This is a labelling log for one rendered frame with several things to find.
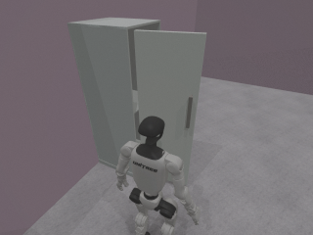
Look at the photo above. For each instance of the robot left forearm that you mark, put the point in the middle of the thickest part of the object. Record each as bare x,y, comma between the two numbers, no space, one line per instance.
120,177

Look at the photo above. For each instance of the right robot upper arm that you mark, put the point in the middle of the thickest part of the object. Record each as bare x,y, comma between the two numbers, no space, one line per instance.
175,166

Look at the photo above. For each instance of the robot right hand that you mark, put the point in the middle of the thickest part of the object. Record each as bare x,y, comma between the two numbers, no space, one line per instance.
196,217

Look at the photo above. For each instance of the robot left hand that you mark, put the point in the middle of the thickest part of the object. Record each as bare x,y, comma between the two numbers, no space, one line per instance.
119,185

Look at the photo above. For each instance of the handle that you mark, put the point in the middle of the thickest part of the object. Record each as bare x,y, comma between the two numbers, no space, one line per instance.
189,111

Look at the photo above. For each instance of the robot torso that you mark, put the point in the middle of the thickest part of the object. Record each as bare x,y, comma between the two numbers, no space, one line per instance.
150,177

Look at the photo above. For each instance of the robot head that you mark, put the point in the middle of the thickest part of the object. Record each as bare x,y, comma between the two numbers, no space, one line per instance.
151,127

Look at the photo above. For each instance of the left robot upper arm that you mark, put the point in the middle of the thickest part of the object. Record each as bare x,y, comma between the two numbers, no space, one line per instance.
125,156

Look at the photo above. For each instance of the fridge door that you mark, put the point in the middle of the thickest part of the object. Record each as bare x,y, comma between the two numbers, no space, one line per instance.
168,71

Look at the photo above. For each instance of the robot right forearm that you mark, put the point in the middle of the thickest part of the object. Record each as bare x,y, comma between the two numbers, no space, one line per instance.
188,203

